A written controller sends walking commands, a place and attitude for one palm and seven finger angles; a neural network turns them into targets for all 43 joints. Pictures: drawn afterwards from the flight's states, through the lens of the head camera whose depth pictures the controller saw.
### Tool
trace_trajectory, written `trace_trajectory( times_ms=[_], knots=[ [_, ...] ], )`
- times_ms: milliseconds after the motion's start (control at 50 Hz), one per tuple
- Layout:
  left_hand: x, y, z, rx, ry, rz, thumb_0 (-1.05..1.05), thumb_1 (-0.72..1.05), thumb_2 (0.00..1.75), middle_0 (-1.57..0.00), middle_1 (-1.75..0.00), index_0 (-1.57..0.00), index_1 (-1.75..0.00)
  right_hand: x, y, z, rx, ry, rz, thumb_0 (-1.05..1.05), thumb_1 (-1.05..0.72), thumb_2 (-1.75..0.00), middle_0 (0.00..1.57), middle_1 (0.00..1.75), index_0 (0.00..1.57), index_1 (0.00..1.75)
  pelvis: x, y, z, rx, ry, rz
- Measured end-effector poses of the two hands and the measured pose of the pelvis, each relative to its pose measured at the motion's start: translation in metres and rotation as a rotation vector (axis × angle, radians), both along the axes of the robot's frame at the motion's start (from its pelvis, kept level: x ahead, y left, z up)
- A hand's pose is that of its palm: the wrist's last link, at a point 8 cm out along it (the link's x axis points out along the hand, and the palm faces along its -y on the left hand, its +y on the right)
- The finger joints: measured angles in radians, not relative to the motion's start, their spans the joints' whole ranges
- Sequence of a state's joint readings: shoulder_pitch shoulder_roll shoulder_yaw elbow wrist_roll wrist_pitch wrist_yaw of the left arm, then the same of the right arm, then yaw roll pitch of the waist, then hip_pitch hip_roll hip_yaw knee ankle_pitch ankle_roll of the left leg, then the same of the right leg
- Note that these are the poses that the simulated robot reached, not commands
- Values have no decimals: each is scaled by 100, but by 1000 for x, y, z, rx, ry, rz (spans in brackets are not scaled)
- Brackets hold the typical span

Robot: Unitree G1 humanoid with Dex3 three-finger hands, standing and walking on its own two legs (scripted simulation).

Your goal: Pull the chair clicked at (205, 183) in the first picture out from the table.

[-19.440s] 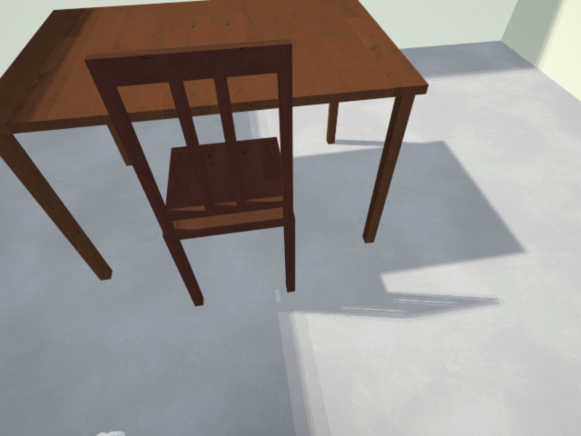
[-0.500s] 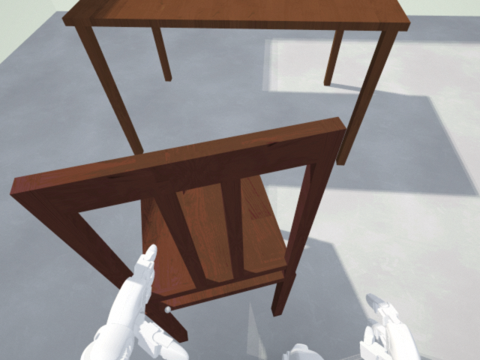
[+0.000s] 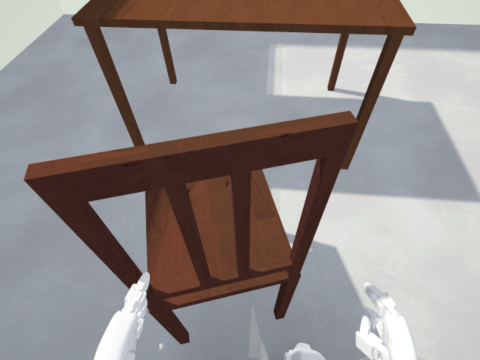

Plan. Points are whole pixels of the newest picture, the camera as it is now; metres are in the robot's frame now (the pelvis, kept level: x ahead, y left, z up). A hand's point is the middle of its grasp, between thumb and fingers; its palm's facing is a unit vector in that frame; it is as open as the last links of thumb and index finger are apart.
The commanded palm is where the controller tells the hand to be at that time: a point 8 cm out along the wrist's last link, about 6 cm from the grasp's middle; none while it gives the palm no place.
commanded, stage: draw the hand back to the body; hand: left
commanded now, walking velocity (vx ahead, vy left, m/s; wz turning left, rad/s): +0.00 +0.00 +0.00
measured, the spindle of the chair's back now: (194, 244) +0.32 +0.10 +0.00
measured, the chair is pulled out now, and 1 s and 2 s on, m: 0.66 0.66 0.66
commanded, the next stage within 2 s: step back with the hand held close in 1.58 s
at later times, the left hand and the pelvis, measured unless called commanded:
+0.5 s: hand (123, 322) +0.17 +0.16 +0.07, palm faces -0.10 -0.99 -0.09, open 17.3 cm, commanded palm +0.14 +0.24 +0.10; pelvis +0.00 +0.00 +0.00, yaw +0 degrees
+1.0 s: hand (56, 274) +0.21 +0.22 +0.14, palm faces +0.29 -0.83 -0.48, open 11.2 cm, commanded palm +0.17 +0.27 +0.20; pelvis +0.03 -0.01 +0.05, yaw -2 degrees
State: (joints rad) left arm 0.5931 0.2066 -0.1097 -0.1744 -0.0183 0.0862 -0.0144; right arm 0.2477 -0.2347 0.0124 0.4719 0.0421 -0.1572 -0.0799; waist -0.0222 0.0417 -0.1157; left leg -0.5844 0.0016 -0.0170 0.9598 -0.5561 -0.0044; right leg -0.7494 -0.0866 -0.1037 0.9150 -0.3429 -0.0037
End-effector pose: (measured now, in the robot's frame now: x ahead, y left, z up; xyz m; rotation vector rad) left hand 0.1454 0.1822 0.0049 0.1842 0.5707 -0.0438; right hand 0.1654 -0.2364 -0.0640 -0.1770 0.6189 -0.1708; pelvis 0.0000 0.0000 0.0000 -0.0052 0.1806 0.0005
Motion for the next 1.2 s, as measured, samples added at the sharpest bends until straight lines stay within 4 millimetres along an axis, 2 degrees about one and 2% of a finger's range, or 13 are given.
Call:
trace_trajectory(
  times_ms=[60,160,240,360,520,560,620,720,820,940,1200],
  knots=[
    [-3,1,6,-67,-47,35,-1,-54,20,0,0,0,0,2,1,-1,-1,-18,-1,1,-90,-90,20,30,20,30,0,1,-2,-4,7,4],
    [4,6,34,-156,-304,72,-1,-54,20,0,0,0,0,5,4,-7,1,-32,18,1,-90,-90,20,30,20,30,-3,1,-10,-8,20,8],
    [10,11,49,-150,-473,9,-1,-54,20,-1,0,0,0,7,7,-19,23,-24,36,1,-90,-90,20,30,20,30,-7,1,-18,-8,33,6],
    [11,22,57,-123,-451,-52,-2,-54,20,-2,-1,0,0,8,13,-23,66,-15,16,1,-90,-90,20,30,20,30,-9,1,-17,-9,14,-1],
    [11,34,78,-112,-403,-62,-2,-51,22,-8,-4,-6,-3,6,12,-5,63,-33,-8,1,-90,-90,20,30,20,30,-2,0,0,-15,-18,3],
    [12,37,85,-10,-373,-56,-2,-48,24,-12,-7,-7,-4,5,10,0,46,-18,-13,1,-90,-90,20,30,20,30,1,-1,6,-14,-40,-5],
    [11,41,96,127,-323,-8,-1,-41,27,-15,-9,-12,-7,4,7,7,33,2,-31,1,-90,-90,20,30,20,30,8,-1,16,-15,-79,-9],
    [13,52,115,248,-307,87,-1,-26,34,-12,-9,-23,-15,4,3,13,29,32,-56,1,-90,-90,20,30,20,30,18,-1,29,-11,-139,-20],
    [18,65,136,316,-357,164,-1,-9,42,-10,-11,-29,-20,9,1,16,28,52,-40,1,-90,-90,20,30,20,30,25,-4,38,-9,-184,-22],
    [25,75,162,363,-456,237,-1,13,53,-11,-14,-29,-23,21,1,22,32,38,-2,1,-90,-90,20,30,20,30,29,-7,46,-8,-214,-24],
    [26,92,175,448,-416,237,0,59,75,-17,-23,-39,-34,41,3,37,23,-28,62,1,-90,-90,20,30,20,30,33,-9,52,-10,-247,-29]
  ],
)
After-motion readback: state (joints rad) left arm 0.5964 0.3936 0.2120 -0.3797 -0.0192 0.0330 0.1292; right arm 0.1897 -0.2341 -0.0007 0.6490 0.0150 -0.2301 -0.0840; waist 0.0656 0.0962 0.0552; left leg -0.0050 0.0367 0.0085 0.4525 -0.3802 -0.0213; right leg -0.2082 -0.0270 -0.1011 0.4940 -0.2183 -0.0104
